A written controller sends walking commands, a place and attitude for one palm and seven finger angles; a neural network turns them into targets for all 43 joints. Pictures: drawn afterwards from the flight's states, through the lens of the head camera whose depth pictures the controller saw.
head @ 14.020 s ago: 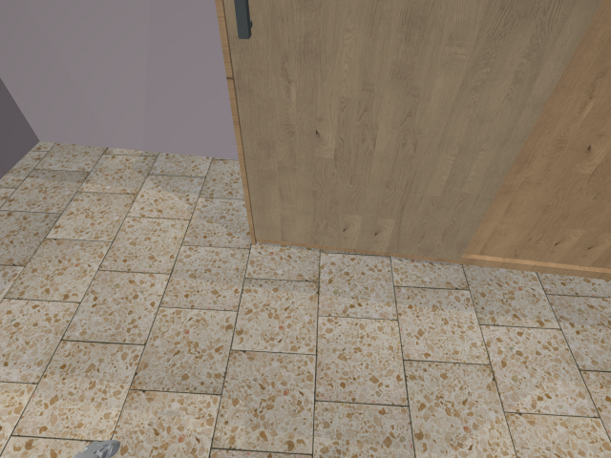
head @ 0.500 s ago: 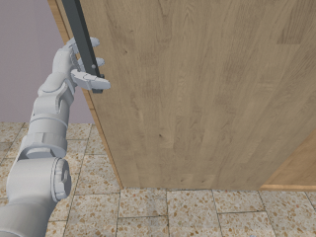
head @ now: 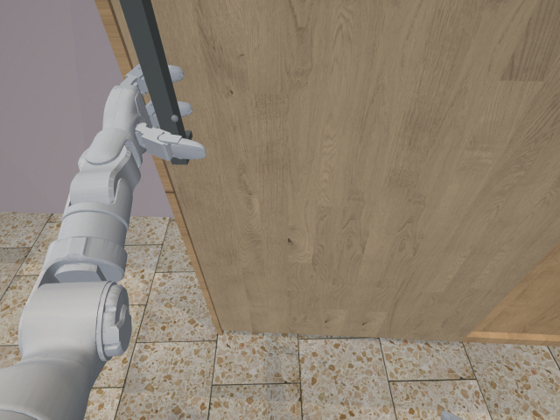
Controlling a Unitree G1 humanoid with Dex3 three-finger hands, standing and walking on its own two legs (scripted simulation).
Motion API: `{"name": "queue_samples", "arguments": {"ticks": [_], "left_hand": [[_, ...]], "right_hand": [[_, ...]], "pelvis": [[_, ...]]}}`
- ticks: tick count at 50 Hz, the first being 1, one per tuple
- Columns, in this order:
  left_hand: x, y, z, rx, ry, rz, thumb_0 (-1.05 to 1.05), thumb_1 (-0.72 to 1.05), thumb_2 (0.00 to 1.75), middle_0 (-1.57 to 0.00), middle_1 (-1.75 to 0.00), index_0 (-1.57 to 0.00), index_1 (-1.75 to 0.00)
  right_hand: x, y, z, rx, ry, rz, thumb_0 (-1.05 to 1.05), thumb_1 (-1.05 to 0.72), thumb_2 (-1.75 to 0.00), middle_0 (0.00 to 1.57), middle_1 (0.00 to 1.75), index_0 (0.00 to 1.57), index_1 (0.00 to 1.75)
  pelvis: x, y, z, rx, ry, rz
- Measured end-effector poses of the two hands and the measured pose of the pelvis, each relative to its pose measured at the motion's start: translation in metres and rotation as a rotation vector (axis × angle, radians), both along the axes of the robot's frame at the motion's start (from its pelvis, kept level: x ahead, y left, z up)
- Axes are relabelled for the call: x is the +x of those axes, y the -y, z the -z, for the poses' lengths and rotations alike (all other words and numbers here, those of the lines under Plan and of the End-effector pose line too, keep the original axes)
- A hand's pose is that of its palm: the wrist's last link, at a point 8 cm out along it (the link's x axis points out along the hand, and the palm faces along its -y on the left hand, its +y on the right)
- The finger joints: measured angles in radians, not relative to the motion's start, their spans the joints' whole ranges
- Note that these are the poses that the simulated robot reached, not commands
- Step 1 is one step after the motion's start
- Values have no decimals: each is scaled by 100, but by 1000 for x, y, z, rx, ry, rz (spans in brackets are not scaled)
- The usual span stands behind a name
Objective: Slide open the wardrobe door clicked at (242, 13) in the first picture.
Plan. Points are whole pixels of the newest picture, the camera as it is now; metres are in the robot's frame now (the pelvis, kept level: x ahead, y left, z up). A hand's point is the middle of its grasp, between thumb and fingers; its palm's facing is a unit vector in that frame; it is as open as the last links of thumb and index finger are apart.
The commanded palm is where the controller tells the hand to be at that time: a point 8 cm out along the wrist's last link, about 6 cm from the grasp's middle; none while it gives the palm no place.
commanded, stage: slide the fingers in behind the handle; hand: left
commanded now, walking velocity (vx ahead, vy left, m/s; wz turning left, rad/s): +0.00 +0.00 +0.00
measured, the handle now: (164, 75) +0.52 +0.18 +0.25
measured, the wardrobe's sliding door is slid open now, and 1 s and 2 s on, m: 0.00 0.00 0.00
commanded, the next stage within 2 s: grip the handle and tug to test in 0.08 s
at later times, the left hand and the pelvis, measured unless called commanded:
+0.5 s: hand (173, 117) +0.45 +0.16 +0.22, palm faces -0.01 -1.00 +0.00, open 11.7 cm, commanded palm +0.43 +0.20 +0.22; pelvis +0.00 +0.00 +0.00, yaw +0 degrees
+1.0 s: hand (174, 117) +0.46 +0.16 +0.22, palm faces +0.01 -1.00 +0.00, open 6.2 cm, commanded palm +0.43 +0.20 +0.22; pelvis +0.01 +0.00 +0.00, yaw +0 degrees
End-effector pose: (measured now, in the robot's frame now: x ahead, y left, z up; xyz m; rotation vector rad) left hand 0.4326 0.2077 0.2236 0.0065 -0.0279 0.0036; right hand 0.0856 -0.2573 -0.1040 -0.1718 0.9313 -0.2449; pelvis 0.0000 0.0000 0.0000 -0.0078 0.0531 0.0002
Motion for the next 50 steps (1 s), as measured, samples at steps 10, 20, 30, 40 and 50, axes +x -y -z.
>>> {"name": "queue_samples", "arguments": {"ticks": [10, 20, 30, 40, 50], "left_hand": [[0, -1, 0, -6, 0, 9, -1, -50, 30, -27, -120, -25, -120], [1, -2, 0, -9, -1, 12, -1, -32, 37, -29, -123, -29, -122], [2, -3, 0, -7, -4, 9, 0, 9, 55, -34, -128, -33, -125], [3, -3, 0, -4, -1, -1, 1, 55, 74, -36, -132, -35, -129], [3, -2, 0, -6, -1, -2, 1, 68, 79, -34, -134, -33, -132]], "right_hand": [[5, -2, -2, 3, 11, 3, 1, -90, -89, 20, 30, 20, 30], [7, -2, -3, 1, 16, 9, 1, -90, -89, 20, 30, 20, 30], [3, 0, -3, -4, 0, 15, 1, -90, -89, 20, 30, 20, 30], [1, -1, -1, 2, -6, 21, 1, -90, -89, 20, 30, 20, 30], [9, -2, -2, 5, 0, 9, 1, -90, -89, 20, 30, 20, 30]], "pelvis": [[2, -1, -1, 1, 4, 5], [3, -1, -1, 2, 3, 8], [3, -1, -1, 1, 2, 6], [5, -2, -1, 1, 2, 9], [7, -1, -1, 3, 2, 7]]}}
